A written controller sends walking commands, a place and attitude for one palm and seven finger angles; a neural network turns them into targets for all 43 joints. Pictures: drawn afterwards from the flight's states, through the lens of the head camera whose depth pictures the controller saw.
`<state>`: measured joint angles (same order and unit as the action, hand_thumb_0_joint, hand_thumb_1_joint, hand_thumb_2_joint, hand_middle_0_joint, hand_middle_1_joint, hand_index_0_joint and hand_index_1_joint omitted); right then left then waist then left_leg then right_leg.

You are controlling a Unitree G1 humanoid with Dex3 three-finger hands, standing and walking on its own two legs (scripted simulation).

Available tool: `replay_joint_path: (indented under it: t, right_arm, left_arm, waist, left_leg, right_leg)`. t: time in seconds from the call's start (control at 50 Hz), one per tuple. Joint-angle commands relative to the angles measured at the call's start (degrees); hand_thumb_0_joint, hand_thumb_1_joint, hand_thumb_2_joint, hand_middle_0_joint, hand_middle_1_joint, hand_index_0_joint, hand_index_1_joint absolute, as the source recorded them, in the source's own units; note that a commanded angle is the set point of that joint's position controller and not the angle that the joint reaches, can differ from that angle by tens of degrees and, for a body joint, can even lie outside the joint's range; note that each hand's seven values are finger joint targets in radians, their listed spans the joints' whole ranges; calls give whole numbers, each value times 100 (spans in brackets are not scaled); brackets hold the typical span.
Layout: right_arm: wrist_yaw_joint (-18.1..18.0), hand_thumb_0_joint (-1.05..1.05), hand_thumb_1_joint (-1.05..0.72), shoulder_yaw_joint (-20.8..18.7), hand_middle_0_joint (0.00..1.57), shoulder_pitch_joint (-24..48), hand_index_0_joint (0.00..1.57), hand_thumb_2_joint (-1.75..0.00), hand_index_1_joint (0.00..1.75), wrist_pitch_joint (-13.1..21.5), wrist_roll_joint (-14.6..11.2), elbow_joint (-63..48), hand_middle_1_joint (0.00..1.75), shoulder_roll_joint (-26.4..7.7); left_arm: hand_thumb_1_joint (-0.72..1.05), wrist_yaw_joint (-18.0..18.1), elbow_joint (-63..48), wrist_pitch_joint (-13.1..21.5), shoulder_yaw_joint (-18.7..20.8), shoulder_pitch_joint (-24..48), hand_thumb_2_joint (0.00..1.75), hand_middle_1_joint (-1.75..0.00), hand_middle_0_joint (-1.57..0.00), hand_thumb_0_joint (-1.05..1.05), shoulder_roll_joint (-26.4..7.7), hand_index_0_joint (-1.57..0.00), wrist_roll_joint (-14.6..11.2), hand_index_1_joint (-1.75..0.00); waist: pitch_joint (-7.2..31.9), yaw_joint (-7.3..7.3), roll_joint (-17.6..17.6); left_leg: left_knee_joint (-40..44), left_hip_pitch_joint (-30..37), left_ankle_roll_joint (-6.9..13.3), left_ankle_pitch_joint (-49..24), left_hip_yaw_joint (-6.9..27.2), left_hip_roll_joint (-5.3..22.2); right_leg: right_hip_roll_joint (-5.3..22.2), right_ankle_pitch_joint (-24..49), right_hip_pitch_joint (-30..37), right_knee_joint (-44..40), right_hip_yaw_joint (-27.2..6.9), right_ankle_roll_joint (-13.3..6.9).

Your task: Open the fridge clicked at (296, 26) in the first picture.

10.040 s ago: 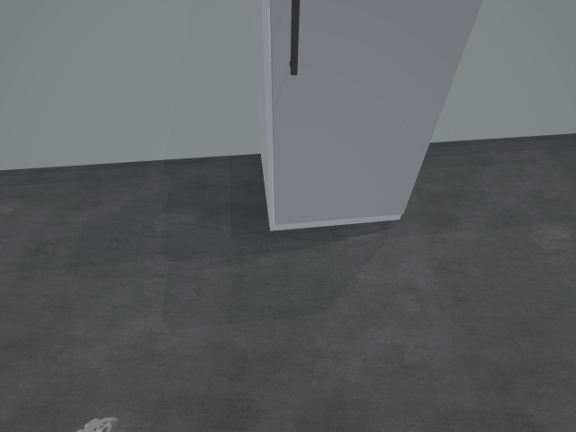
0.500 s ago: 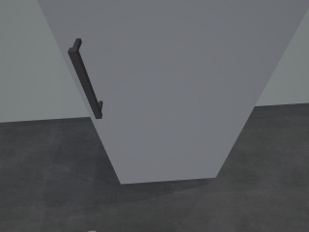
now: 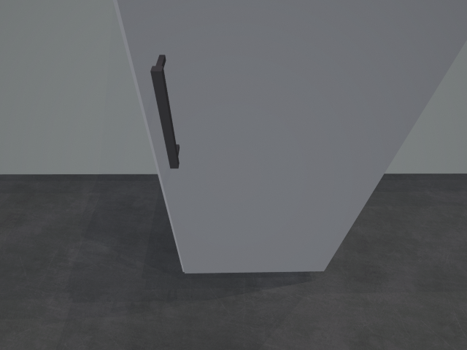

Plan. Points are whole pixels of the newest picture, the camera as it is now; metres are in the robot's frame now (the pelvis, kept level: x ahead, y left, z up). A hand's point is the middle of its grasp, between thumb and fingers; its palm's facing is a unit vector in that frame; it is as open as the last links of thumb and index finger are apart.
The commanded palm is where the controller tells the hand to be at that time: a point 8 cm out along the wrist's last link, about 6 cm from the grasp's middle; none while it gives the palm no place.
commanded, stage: come to a stop and stand still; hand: left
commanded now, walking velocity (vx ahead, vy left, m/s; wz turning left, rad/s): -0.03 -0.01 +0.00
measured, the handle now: (168, 117) +0.50 +0.16 +0.14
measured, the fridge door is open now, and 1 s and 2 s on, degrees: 0 0 0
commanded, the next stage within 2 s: look again from close up in 1.36 s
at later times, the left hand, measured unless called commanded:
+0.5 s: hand out of the picture -0.03 +0.09 -0.18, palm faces +0.06 -0.99 -0.16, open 7.3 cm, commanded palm none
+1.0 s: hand out of the picture -0.04 +0.15 -0.19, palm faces +0.04 -0.98 -0.17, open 7.4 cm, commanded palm none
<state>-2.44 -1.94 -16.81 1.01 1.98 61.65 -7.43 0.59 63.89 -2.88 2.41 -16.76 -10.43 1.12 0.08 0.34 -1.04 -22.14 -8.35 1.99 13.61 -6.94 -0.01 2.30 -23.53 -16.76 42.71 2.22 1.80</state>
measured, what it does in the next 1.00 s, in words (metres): steps on the spot: right foot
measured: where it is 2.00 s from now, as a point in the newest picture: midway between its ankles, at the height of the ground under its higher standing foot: outside the picture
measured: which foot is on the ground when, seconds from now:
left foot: down 0.00-1.00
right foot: up 0.00-0.06, down 0.08-1.00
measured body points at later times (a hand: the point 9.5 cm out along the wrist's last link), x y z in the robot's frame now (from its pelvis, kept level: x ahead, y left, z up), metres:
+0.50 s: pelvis +0.00 -0.05 +0.00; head +0.00 -0.07 +0.45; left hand -0.03 +0.15 -0.16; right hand -0.03 -0.25 -0.17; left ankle -0.02 +0.10 -0.74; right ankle -0.02 -0.12 -0.74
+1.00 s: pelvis -0.05 -0.02 -0.01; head -0.07 -0.01 +0.44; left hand -0.04 +0.20 -0.17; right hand -0.03 -0.24 -0.16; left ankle -0.02 +0.06 -0.74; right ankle -0.02 -0.12 -0.74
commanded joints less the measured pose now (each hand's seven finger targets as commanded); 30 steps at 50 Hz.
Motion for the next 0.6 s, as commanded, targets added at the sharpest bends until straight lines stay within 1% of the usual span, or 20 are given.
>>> replay_joint_path:
  t: [0.0,0.02,0.04,0.06,0.08,0.1,0.12,0.14,0.18,0.2,0.24,0.26,0.3,0.32,0.34,0.4,0.44,0.5,0.56,0.58]
  right_arm:
    - [-26,0,-90,-144,20,-445,20,-90,30,7,-62,30,30,-877]
    - [-24,0,-90,-131,20,-356,20,-90,30,8,-98,43,30,-867]
    - [2,0,-90,-102,20,-353,20,-90,30,26,-144,75,30,-706]
    - [15,0,-90,-49,20,-308,20,-90,30,37,-182,44,30,-490]
    - [38,0,-90,13,20,-272,20,-90,30,29,-187,36,30,-350]
    - [62,0,-90,35,20,-280,20,-90,30,19,-167,96,30,-297]
    - [50,0,-90,46,20,-325,20,-90,30,-32,-129,190,30,-284]
    - [46,0,-90,37,20,-367,20,-90,30,-55,-119,245,30,-307]
    - [38,0,-90,70,20,-462,20,-90,30,-42,-123,355,30,-277]
    - [31,0,-90,77,20,-460,20,-90,30,-39,-127,396,30,-277]
    - [21,0,-90,85,20,-491,20,-90,30,-34,-139,448,30,-267]
    - [12,0,-90,93,20,-477,20,-90,30,-27,-142,460,30,-251]
    - [0,0,-90,91,20,-464,20,-90,30,-44,-143,464,30,-241]
    - [-1,0,-90,85,20,-498,20,-90,30,-50,-143,475,30,-234]
    - [-4,0,-90,80,20,-494,20,-90,30,-58,-140,483,30,-225]
    - [-11,0,-90,80,20,-502,20,-90,30,-70,-139,492,30,-210]
    - [-15,0,-90,75,20,-532,20,-90,30,-72,-141,487,30,-203]
    - [-20,0,-90,81,20,-538,20,-90,30,-76,-140,497,30,-192]
    - [-24,0,-90,79,20,-550,20,-90,30,-69,-143,491,30,-178]
    - [-23,0,-90,82,20,-546,20,-90,30,-76,-141,489,30,-184]
  left_arm:
    - [90,28,-300,245,-58,100,90,-30,-20,0,-11,-20,-49,-30]
    - [90,45,-153,276,-60,-219,90,-30,-20,0,-15,-20,-53,-30]
    - [90,84,-71,331,-60,-412,90,-30,-20,0,-169,-20,-43,-30]
    - [90,126,9,383,-57,-489,90,-30,-20,0,-325,-20,-42,-30]
    - [90,135,54,402,-77,-424,90,-30,-20,0,-439,-20,-60,-30]
    - [90,129,42,398,-107,-322,90,-30,-20,0,-442,-20,-72,-30]
    - [90,132,57,432,-90,-244,90,-30,-20,0,-413,-20,-83,-30]
    - [90,141,63,428,-120,-210,90,-30,-20,0,-304,-20,-76,-30]
    - [90,156,53,411,-149,-202,90,-30,-20,0,-198,-20,-85,-30]
    - [90,162,90,410,-164,-251,90,-30,-20,0,-170,-20,-97,-30]
    - [90,176,116,404,-162,-341,90,-30,-20,0,-167,-20,-91,-30]
    - [90,182,128,412,-168,-402,90,-30,-20,0,-156,-20,-96,-30]
    - [90,191,144,418,-161,-439,90,-30,-20,0,-164,-20,-101,-30]
    - [90,195,140,425,-168,-448,90,-30,-20,0,-160,-20,-99,-30]
    - [90,203,148,421,-164,-467,90,-30,-20,0,-149,-20,-90,-30]
    - [90,209,142,430,-163,-477,90,-30,-20,0,-116,-20,-90,-30]
    - [90,216,139,430,-155,-498,90,-30,-20,0,-109,-20,-82,-30]
    - [90,225,136,435,-153,-518,90,-30,-20,0,-77,-20,-84,-30]
    - [90,234,142,439,-151,-562,90,-30,-20,0,-50,-20,-77,-30]
    - [90,235,133,436,-154,-552,90,-30,-20,0,-54,-20,-78,-30]
  waist:
    - [-193,104,708]
    - [-93,-50,608]
    - [2,-76,281]
    - [9,-35,-229]
    - [-133,5,-453]
    - [-253,46,-278]
    - [-329,68,-814]
    - [-512,71,-811]
    - [-634,71,-327]
    - [-666,34,-102]
    - [-652,0,77]
    - [-536,-8,124]
    - [-555,-17,65]
    - [-467,2,24]
    - [-520,-17,-2]
    - [-519,5,95]
    - [-490,-4,-8]
    - [-584,4,-20]
    - [-541,-6,-36]
    - [-625,-3,4]
  left_leg:
    - [389,529,589,-2072,1286,1527]
    - [135,275,408,-1959,1076,1367]
    - [-167,-40,154,-1684,866,1070]
    - [-298,-403,-81,-1036,555,772]
    - [-166,-507,-192,-273,394,544]
    - [-22,-324,-227,-134,387,467]
    - [-35,-130,-269,-141,387,482]
    - [-49,-26,-261,-221,381,526]
    - [132,68,-226,-559,470,623]
    - [176,76,-212,-654,507,655]
    - [187,28,-208,-750,498,699]
    - [178,52,-209,-821,496,696]
    - [163,73,-238,-681,457,684]
    - [165,101,-244,-660,451,680]
    - [136,113,-246,-657,434,686]
    - [138,143,-266,-607,417,680]
    - [116,167,-268,-617,415,697]
    - [144,119,-282,-563,411,690]
    - [143,149,-271,-602,412,700]
    - [152,118,-279,-545,419,688]
  right_leg:
    - [43,374,-23,-1412,96,-23]
    - [57,1136,507,-2037,129,-29]
    - [247,1795,1029,-2459,-204,-111]
    - [673,2509,1290,-2413,-673,-270]
    - [974,2752,1138,-2409,-771,-427]
    - [1003,2491,828,-2370,-719,-523]
    - [796,2073,551,-2478,-737,-542]
    - [721,1831,344,-2579,-642,-520]
    - [591,1719,252,-2535,-541,-442]
    - [519,1725,271,-2511,-521,-412]
    - [484,1892,449,-2504,-456,-387]
    - [495,2091,541,-2482,-488,-387]
    - [511,2108,543,-2526,-502,-395]
    - [516,2109,582,-2551,-515,-398]
    - [511,2170,569,-2559,-504,-394]
    - [507,2127,521,-2603,-556,-409]
    - [488,2156,555,-2604,-518,-399]
    - [489,2086,509,-2635,-539,-401]
    - [491,2135,537,-2640,-518,-390]
    - [487,2017,486,-2668,-536,-395]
